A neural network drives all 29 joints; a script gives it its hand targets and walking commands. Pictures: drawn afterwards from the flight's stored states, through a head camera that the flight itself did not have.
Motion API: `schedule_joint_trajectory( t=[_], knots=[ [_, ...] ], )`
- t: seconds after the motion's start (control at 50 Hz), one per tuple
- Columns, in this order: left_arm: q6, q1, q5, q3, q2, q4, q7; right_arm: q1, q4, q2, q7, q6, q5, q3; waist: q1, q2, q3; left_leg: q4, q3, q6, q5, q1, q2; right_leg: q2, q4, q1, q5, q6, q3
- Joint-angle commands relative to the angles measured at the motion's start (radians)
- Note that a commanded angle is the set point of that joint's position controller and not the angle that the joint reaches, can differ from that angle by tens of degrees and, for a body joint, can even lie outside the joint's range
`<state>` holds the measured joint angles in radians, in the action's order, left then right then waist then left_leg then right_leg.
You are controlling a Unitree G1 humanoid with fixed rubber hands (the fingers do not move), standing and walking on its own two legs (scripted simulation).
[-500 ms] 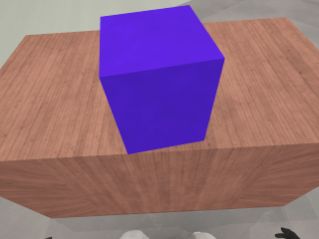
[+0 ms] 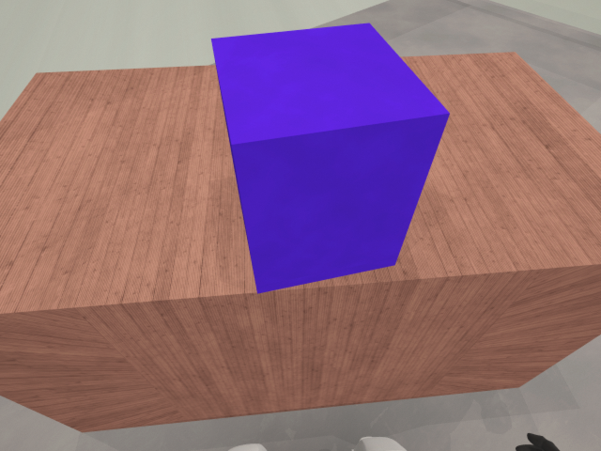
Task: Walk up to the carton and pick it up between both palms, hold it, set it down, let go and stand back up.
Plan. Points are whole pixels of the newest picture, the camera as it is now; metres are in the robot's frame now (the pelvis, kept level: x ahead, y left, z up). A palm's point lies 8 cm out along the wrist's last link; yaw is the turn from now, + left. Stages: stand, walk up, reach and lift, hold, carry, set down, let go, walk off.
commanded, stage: walk up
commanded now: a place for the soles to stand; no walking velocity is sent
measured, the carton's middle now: (311, 162) +0.48 -0.01 +0.12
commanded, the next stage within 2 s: reach and lift in 0.68 s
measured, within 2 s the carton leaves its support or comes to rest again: neither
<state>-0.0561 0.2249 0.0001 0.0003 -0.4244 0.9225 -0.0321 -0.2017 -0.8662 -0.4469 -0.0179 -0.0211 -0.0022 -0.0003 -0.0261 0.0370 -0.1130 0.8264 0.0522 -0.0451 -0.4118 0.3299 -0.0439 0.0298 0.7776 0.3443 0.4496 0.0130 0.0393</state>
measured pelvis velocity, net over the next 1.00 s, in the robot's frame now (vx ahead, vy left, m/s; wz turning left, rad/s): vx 0.00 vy -0.02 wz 0.01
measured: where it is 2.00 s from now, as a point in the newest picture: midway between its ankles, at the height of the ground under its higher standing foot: outside the picture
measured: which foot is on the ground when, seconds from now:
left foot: down 0.00-1.00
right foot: down 0.00-1.00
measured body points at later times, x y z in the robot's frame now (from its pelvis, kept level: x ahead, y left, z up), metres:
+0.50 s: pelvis +0.00 -0.01 +0.00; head +0.02 -0.01 +0.45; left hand +0.09 +0.31 -0.11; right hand +0.10 -0.34 -0.10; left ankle +0.02 +0.09 -0.71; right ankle +0.05 -0.15 -0.71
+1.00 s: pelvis +0.00 -0.02 +0.00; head +0.03 -0.03 +0.44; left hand +0.21 +0.24 -0.07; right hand +0.17 -0.31 -0.10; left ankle +0.02 +0.09 -0.71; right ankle +0.05 -0.15 -0.71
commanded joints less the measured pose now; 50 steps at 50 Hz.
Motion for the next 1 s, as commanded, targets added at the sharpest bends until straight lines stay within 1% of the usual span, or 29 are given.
schedule_joint_trajectory(
  t=[0.0, 0.02, 0.06, 0.08, 0.12, 0.16, 0.18, 0.2, 0.24, 0.28, 0.3, 0.34, 0.4, 0.42, 0.46, 0.48, 0.52, 0.54, 0.58, 0.64, 0.66, 0.68, 0.7, 0.76, 0.84, 0.88, 0.9, 0.92, 0.98],
  knots=[
    [0.0, -0.017, -0.011, -0.065, -0.195, -0.009, 0.007, 0.071, 0.022, -0.243, 0.013, -0.039, -0.012, 0.085, 0.034, 0.087, -0.015, -0.47, -0.428, -0.119, 0.176, -0.004, -0.267, -0.054, 0.009, 0.068, 0.014, 0.037, -0.009],
    [-0.004, 0.039, -0.008, -0.072, -0.186, 0.007, 0.008, 0.124, 0.019, -0.239, 0.012, -0.039, -0.018, 0.08, 0.061, 0.108, 0.007, -0.423, -0.347, -0.111, 0.234, 0.064, -0.238, -0.038, -0.064, -0.048, -0.093, 0.035, -0.037],
    [-0.01, 0.043, 0.004, -0.07, -0.187, 0.01, 0.011, 0.133, 0.044, -0.198, 0.008, -0.025, -0.008, 0.075, 0.067, 0.009, 0.094, -0.37, -0.266, -0.078, 0.104, 0.064, -0.182, -0.042, -0.171, -0.16, -0.183, 0.051, 0.017],
    [-0.02, -0.012, 0.016, -0.075, -0.225, -0.023, 0.008, 0.107, 0.044, -0.199, 0.007, -0.017, -0.008, 0.079, 0.038, -0.069, 0.112, -0.314, -0.198, -0.042, 0.054, 0.066, -0.117, -0.074, -0.217, -0.18, -0.221, 0.076, 0.097],
    [-0.021, -0.093, 0.022, -0.061, -0.253, -0.02, 0.015, 0.099, 0.031, -0.186, 0.009, -0.006, -0.007, 0.082, -0.004, -0.068, 0.065, -0.256, -0.137, -0.009, -0.101, -0.002, -0.031, -0.147, -0.288, 0.012, -0.115, 0.116, 0.269],
    [-0.014, -0.122, 0.011, -0.063, -0.24, -0.013, 0.015, 0.051, 0.013, -0.186, 0.01, -0.008, -0.004, 0.086, -0.022, -0.06, 0.048, -0.327, -0.17, -0.031, -0.075, -0.064, -0.05, -0.122, -0.242, 0.066, -0.198, 0.103, 0.213],
    [-0.011, -0.093, 0.001, -0.047, -0.212, 0.0, 0.011, 0.043, -0.009, -0.196, 0.013, -0.016, -0.008, 0.082, -0.004, 0.009, 0.074, -0.374, -0.22, -0.042, -0.023, -0.091, -0.091, -0.089, -0.175, 0.074, -0.247, 0.084, 0.149],
    [-0.011, -0.106, 0.013, -0.06, -0.212, -0.012, 0.017, 0.033, 0.011, -0.211, 0.017, -0.017, -0.008, 0.08, -0.011, -0.061, 0.099, -0.413, -0.266, -0.064, -0.057, -0.074, -0.15, -0.055, -0.125, 0.052, -0.241, 0.064, 0.089],
    [-0.009, -0.079, 0.003, -0.058, -0.212, 0.008, 0.015, 0.095, 0.006, -0.218, 0.006, -0.022, -0.013, 0.078, 0.028, 0.003, 0.053, -0.408, -0.283, -0.073, 0.012, -0.006, -0.157, -0.039, -0.136, -0.003, -0.207, 0.051, 0.057],
    [-0.012, -0.061, -0.003, -0.067, -0.215, 0.005, 0.013, 0.083, 0.011, -0.216, 0.009, -0.02, -0.011, 0.072, 0.025, -0.028, 0.11, -0.372, -0.235, -0.061, 0.106, -0.026, -0.146, -0.062, -0.134, -0.06, -0.301, 0.065, 0.081],
    [-0.011, -0.045, -0.01, -0.053, -0.191, 0.002, 0.012, 0.085, -0.011, -0.201, 0.011, -0.02, -0.012, 0.075, 0.04, 0.044, 0.131, -0.358, -0.226, -0.058, 0.078, -0.008, -0.131, -0.063, -0.148, -0.066, -0.272, 0.07, 0.084],
    [-0.005, -0.076, -0.003, -0.061, -0.201, -0.023, 0.013, 0.085, 0.01, -0.191, 0.012, -0.017, -0.009, 0.069, 0.006, -0.021, 0.146, -0.37, -0.224, -0.042, 0.026, -0.038, -0.142, -0.08, -0.158, -0.073, -0.248, 0.083, 0.108],
    [-0.009, -0.086, 0.0, -0.056, -0.215, -0.007, 0.011, 0.09, 0.002, -0.19, 0.014, -0.019, -0.005, 0.065, 0.036, -0.047, 0.104, -0.34, -0.233, -0.044, 0.116, -0.004, -0.113, -0.066, -0.139, -0.062, -0.331, 0.082, 0.099],
    [-0.007, -0.078, -0.003, -0.063, -0.205, -0.015, 0.012, 0.093, 0.006, -0.201, 0.016, -0.017, -0.022, 0.067, 0.034, -0.007, 0.142, -0.338, -0.19, -0.025, 0.082, -0.031, -0.095, -0.088, -0.161, -0.065, -0.294, 0.087, 0.122],
    [-0.002, -0.09, 0.0, -0.067, -0.204, 0.0, 0.012, 0.107, 0.005, -0.191, 0.014, -0.016, -0.016, 0.065, 0.038, 0.007, 0.09, -0.367, -0.229, -0.04, -0.003, 0.002, -0.111, -0.072, -0.195, -0.037, -0.184, 0.076, 0.118],
    [-0.002, -0.11, 0.004, -0.055, -0.214, 0.001, 0.014, 0.081, -0.003, -0.207, 0.017, -0.014, -0.008, 0.071, 0.01, -0.046, 0.086, -0.386, -0.241, -0.051, -0.058, -0.007, -0.113, -0.071, -0.172, -0.021, -0.223, 0.076, 0.114],
    [-0.001, -0.107, 0.005, -0.054, -0.2, 0.008, 0.018, 0.111, 0.009, -0.177, 0.016, -0.018, -0.011, 0.062, 0.032, -0.046, 0.108, -0.361, -0.221, -0.047, -0.028, -0.024, -0.103, -0.085, -0.19, -0.017, -0.236, 0.08, 0.124],
    [-0.003, -0.101, 0.004, -0.052, -0.195, 0.007, 0.016, 0.135, 0.019, -0.194, 0.015, -0.017, -0.012, 0.069, 0.034, 0.023, 0.099, -0.345, -0.2, -0.039, -0.031, -0.026, -0.091, -0.083, -0.198, -0.006, -0.248, 0.077, 0.123],
    [-0.003, -0.13, 0.007, -0.053, -0.213, 0.015, 0.018, 0.094, 0.014, -0.187, 0.018, -0.013, -0.009, 0.07, 0.01, -0.081, 0.088, -0.403, -0.258, -0.045, -0.065, -0.018, -0.124, -0.076, -0.156, -0.017, -0.261, 0.067, 0.106],
    [0.011, -0.104, 0.003, -0.051, -0.193, 0.02, 0.025, 0.074, -0.003, -0.207, 0.016, -0.019, -0.017, 0.074, 0.017, 0.034, 0.061, -0.452, -0.282, -0.061, -0.16, -0.01, -0.139, -0.041, -0.156, 0.023, -0.143, 0.059, 0.068],
    [0.006, -0.064, 0.008, -0.056, -0.198, 0.025, 0.022, 0.092, 0.005, -0.228, 0.018, -0.013, -0.012, 0.08, 0.031, -0.009, 0.073, -0.452, -0.288, -0.08, -0.142, 0.0, -0.165, -0.034, -0.157, -0.005, -0.171, 0.051, 0.04],
    [0.22, -0.414, 0.067, -0.104, -0.183, -0.271, -0.018, 0.428, -0.177, -0.052, -0.019, -0.19, -0.147, 0.204, 0.014, 0.093, 0.029, -0.28, 0.016, 0.054, -0.164, 0.317, -0.009, -0.033, -0.002, -0.028, 0.054, 0.061, -0.131],
    [0.333, -0.501, 0.077, -0.085, -0.14, -0.313, -0.03, 0.345, -0.156, -0.092, -0.044, -0.205, -0.161, 0.24, -0.009, 0.051, -0.022, -0.256, 0.004, 0.045, -0.252, 0.354, -0.027, -0.019, 0.037, -0.015, 0.079, 0.062, -0.135],
    [0.456, -0.457, 0.067, -0.097, -0.139, -0.475, -0.032, 0.331, -0.078, -0.101, -0.058, -0.203, -0.124, 0.241, -0.022, -0.061, 0.081, -0.142, 0.025, 0.044, -0.136, 0.172, -0.03, -0.033, -0.023, 0.068, 0.037, 0.049, -0.109],
    [0.529, -0.258, 0.119, -0.136, -0.093, -0.497, -0.003, 0.192, 0.053, -0.155, -0.042, -0.158, -0.063, 0.208, 0.036, -0.107, 0.143, -0.208, 0.012, 0.039, 0.051, 0.062, -0.032, -0.004, -0.088, -0.114, -0.232, 0.046, -0.12],
    [0.539, -0.206, 0.107, -0.136, -0.091, -0.503, 0.002, 0.15, 0.08, -0.147, -0.05, -0.125, -0.032, 0.204, 0.023, -0.108, 0.153, -0.24, -0.011, 0.064, 0.176, -0.035, -0.01, 0.002, -0.159, -0.126, -0.311, 0.052, -0.131],
    [0.549, -0.138, 0.131, -0.154, -0.079, -0.524, 0.003, 0.127, 0.113, -0.168, -0.056, -0.12, -0.017, 0.203, 0.054, -0.07, 0.17, -0.257, -0.015, 0.059, 0.188, -0.075, -0.021, 0.016, -0.155, -0.153, -0.347, 0.053, -0.129],
    [0.539, -0.139, 0.121, -0.159, -0.082, -0.542, 0.003, 0.132, 0.157, -0.125, -0.051, -0.114, -0.006, 0.171, 0.088, -0.116, 0.147, -0.266, 0.0, 0.057, 0.241, -0.079, 0.001, 0.005, -0.207, -0.197, -0.398, 0.043, -0.109],
    [0.502, -0.102, 0.118, -0.191, -0.08, -0.657, -0.009, 0.089, 0.212, -0.126, -0.054, -0.116, 0.013, 0.159, 0.096, -0.09, 0.256, -0.27, -0.012, 0.064, 0.352, -0.135, 0.019, 0.01, -0.209, -0.245, -0.515, 0.038, -0.096]
  ],
)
